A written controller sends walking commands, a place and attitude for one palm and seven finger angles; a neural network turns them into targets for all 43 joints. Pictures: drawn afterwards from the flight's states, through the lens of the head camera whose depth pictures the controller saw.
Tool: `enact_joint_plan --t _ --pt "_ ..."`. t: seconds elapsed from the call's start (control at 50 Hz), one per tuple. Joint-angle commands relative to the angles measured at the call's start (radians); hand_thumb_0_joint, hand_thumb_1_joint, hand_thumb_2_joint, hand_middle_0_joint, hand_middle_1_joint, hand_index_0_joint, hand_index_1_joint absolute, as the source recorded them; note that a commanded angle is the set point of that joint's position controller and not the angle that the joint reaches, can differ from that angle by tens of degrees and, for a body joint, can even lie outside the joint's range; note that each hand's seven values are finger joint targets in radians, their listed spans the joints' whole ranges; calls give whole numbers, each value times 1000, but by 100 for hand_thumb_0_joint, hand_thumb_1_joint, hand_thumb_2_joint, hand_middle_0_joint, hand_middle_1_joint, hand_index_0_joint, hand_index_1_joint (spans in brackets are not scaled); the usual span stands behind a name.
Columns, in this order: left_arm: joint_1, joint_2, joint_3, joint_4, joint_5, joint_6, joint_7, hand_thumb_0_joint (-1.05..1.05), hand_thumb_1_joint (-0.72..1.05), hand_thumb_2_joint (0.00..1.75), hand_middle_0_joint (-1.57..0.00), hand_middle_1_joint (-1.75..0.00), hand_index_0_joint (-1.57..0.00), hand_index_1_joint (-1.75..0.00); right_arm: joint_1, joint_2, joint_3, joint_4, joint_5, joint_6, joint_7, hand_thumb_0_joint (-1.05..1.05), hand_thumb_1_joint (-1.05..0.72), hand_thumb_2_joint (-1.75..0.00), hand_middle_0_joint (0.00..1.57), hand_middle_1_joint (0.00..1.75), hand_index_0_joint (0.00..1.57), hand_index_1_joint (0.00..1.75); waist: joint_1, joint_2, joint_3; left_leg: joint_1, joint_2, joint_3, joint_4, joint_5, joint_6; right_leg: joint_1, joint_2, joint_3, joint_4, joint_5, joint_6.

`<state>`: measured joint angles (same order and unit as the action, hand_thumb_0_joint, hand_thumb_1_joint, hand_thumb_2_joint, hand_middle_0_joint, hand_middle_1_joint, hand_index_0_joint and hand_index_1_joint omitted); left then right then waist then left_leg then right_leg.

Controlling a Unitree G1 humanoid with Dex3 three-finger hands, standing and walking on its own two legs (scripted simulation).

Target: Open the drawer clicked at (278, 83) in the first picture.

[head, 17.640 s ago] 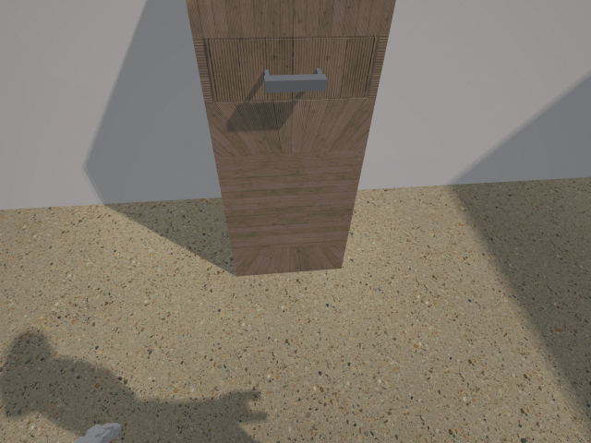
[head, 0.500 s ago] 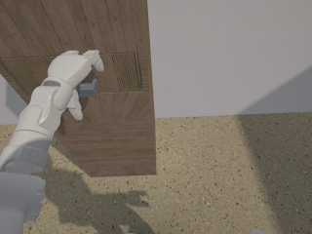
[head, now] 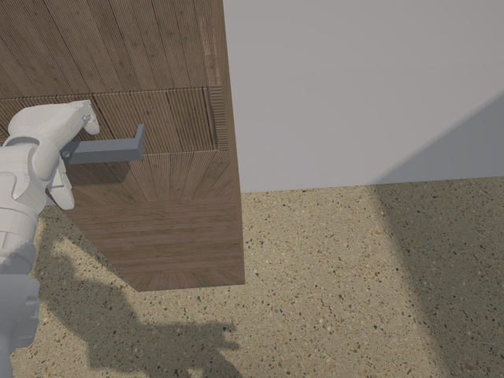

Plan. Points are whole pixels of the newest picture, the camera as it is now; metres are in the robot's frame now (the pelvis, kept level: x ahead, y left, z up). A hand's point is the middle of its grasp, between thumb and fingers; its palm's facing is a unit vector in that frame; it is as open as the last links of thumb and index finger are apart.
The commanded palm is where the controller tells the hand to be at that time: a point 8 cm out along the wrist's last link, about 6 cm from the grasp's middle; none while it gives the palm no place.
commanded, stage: move the hooked fingers above the handle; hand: left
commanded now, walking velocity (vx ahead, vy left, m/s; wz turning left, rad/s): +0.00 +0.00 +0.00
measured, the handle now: (104, 141) +0.50 +0.27 +0.09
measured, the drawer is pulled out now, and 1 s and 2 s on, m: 0.00 0.00 0.00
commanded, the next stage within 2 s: none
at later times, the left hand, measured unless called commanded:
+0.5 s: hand (77, 127) +0.46 +0.27 +0.16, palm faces +0.00 -0.04 -1.00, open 13.4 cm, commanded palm +0.44 +0.30 +0.21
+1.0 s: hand (95, 126) +0.47 +0.25 +0.16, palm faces +0.10 -0.06 -0.99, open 13.5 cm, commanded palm +0.45 +0.30 +0.22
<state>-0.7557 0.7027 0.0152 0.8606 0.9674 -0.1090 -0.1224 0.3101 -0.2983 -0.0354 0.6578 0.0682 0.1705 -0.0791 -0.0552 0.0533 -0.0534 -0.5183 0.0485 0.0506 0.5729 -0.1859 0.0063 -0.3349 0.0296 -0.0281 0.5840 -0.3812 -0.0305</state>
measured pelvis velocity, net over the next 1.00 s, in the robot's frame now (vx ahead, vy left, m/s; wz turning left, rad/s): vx -0.01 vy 0.03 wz -0.01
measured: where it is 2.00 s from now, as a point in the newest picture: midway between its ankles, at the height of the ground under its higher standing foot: outside the picture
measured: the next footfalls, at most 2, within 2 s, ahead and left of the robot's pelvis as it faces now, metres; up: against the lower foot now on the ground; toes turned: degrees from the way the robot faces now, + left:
none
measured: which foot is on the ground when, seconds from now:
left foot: down 0.00-1.00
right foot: down 0.00-1.00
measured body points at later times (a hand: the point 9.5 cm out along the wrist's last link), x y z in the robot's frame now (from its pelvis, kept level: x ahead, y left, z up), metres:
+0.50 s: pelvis -0.01 +0.02 +0.00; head +0.02 -0.01 +0.45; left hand +0.45 +0.27 +0.22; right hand +0.08 -0.23 -0.14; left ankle +0.06 +0.13 -0.73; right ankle -0.06 -0.10 -0.73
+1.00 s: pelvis -0.01 +0.03 +0.00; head +0.04 +0.01 +0.44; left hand +0.46 +0.25 +0.21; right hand +0.05 -0.25 -0.14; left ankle +0.06 +0.13 -0.73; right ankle -0.06 -0.10 -0.73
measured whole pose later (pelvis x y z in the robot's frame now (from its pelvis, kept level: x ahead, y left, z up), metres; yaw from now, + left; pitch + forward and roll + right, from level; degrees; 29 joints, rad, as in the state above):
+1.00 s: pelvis -0.01 +0.03 +0.00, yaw -1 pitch +9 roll -2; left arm -0.86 0.59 -0.03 0.81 0.96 -0.13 0.06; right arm 0.27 -0.29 -0.02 0.70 0.06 0.15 -0.05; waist -0.06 0.07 -0.07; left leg -0.59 0.04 0.06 0.61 -0.19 0.03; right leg -0.40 0.02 -0.02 0.60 -0.36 0.00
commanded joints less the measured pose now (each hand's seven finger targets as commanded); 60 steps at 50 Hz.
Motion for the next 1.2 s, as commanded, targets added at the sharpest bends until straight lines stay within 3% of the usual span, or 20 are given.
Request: enact_joint_plan --t 0.0,0.04,0.1,0.14,0.22,0.24,0.32,0.36,0.44,0.46,0.52,0.64,0.7,0.8,0.84,0.88,0.94,1.0,1.1,1.18 --pt "-598 192 19 -441 -57 -124 60 0 -50 30 -30 -120 -30 -120 35 -121 -74 -70 -19 -56 -11 0 -90 -90 20 30 20 30 -43 88 -404 437 -66 -16 49 219 68 -125 10 47 -92 359 13" --pt "-626 150 -7 -498 -92 -140 76 0 -50 30 -30 -120 -30 -120 51 -123 -77 -51 -24 -67 -6 0 -90 -90 20 30 20 30 -54 92 -445 491 -66 -31 66 274 67 -149 16 33 -82 375 9" --pt "-622 175 37 -426 -103 -99 132 0 -50 30 -30 -120 -30 -120 52 -131 -74 -19 -18 -68 10 0 -90 -90 20 30 20 30 -44 77 -400 468 -61 -44 59 257 54 -191 21 10 -78 337 5" --pt "-596 278 126 -301 -84 -40 171 0 -50 30 -30 -120 -30 -120 43 -145 -61 -5 -16 -58 21 0 -90 -90 20 30 20 30 -15 40 -365 375 -61 -40 40 227 45 -162 22 0 -75 305 0" --pt "-569 311 134 -152 -13 99 208 0 -50 30 -30 -120 -30 -120 15 -136 -40 -21 -18 -41 40 0 -90 -90 20 30 20 30 29 38 -394 301 -55 -23 29 253 32 -98 21 -11 -45 329 -3" --pt "-543 319 143 -136 -10 115 201 0 -50 30 -30 -120 -30 -120 10 -136 -36 -27 -19 -34 40 0 -90 -90 20 30 20 30 37 -10 -409 286 -57 -17 30 274 36 -60 21 -10 -49 358 -1" --pt "-541 335 131 -103 9 160 186 0 -50 30 -30 -120 -30 -120 -34 -132 -25 -53 -9 -13 26 0 -90 -90 20 30 20 30 35 -62 -351 243 -55 -5 5 183 41 -37 12 0 -71 308 11" --pt "-521 377 158 -99 19 154 170 0 -50 30 -30 -120 -30 -120 -47 -131 -19 -70 -6 -7 13 0 -90 -90 20 30 20 30 45 -84 -355 233 -56 1 -4 165 45 -5 8 10 -78 304 15" --pt "-482 339 128 -52 16 126 120 0 -50 30 -30 -120 -30 -120 -49 -124 -14 -89 -2 -8 -6 0 -90 -90 20 30 20 30 28 -131 -286 217 -52 3 -19 105 51 -21 2 14 -105 257 21" --pt "-478 363 142 -50 20 114 107 0 -50 30 -30 -120 -30 -120 -47 -129 -16 -94 -2 -10 -10 0 -90 -90 20 30 20 30 27 -122 -285 211 -52 4 -22 88 52 -22 0 23 -104 250 25" --pt "-493 299 82 -95 23 57 61 0 -50 30 -30 -120 -30 -120 -18 -129 -26 -102 -5 -22 -14 0 -90 -90 20 30 20 30 0 -78 -286 248 -51 -2 -12 92 58 -65 2 26 -103 251 23" --pt "-610 94 -82 -350 -64 -89 11 0 -50 30 -30 -120 -30 -120 38 -119 -58 -72 -18 -55 -17 0 -90 -90 20 30 20 30 -64 25 -310 417 -53 -34 19 119 67 -192 14 27 -121 210 10" --pt "-639 145 -12 -423 -104 -125 47 0 -50 30 -30 -120 -30 -120 50 -125 -66 -47 -19 -71 -14 0 -90 -90 20 30 20 30 -47 85 -368 486 -52 -58 26 152 56 -226 23 12 -101 211 1" --pt "-654 351 176 -262 -58 -55 189 0 -50 30 -30 -120 -30 -120 48 -139 -48 -14 -16 -67 8 0 -90 -90 20 30 20 30 1 55 -350 332 -48 -69 6 114 38 -192 26 -5 -74 175 -6" --pt "-632 411 217 -225 -26 -4 237 0 -50 30 -30 -120 -30 -120 33 -139 -39 -21 -23 -63 14 0 -90 -90 20 30 20 30 40 77 -429 321 -47 -52 9 173 33 -122 25 -5 -62 211 -11" --pt "-623 361 169 -201 8 65 255 0 -50 30 -30 -120 -30 -120 23 -131 -40 -35 -24 -58 27 0 -90 -90 20 30 20 30 48 116 -471 337 -45 -38 17 226 24 -107 27 -13 -45 260 -10" --pt "-613 393 180 -161 13 118 246 0 -50 30 -30 -120 -30 -120 -9 -136 -31 -47 -15 -43 20 0 -90 -90 20 30 20 30 52 9 -445 284 -44 -14 1 193 32 -36 23 -3 -66 261 2" --pt "-602 387 152 -119 21 156 229 0 -50 30 -30 -120 -30 -120 -34 -131 -23 -57 -5 -39 2 0 -90 -90 20 30 20 30 43 -27 -398 258 -47 -3 -17 120 41 -23 16 8 -87 233 13" --pt "-552 342 99 -16 23 147 127 0 -50 30 -30 -120 -30 -120 -24 -140 -18 -65 3 -42 -20 0 -90 -90 20 30 20 30 -1 -112 -285 233 -44 -3 -34 43 52 -60 4 16 -122 194 27" --pt "-555 215 -16 -82 18 67 31 0 -50 30 -30 -120 -30 -120 8 -134 -30 -77 -3 -53 -23 0 -90 -90 20 30 20 30 -34 -85 -276 291 -46 -11 -19 62 60 -108 3 25 -126 212 25"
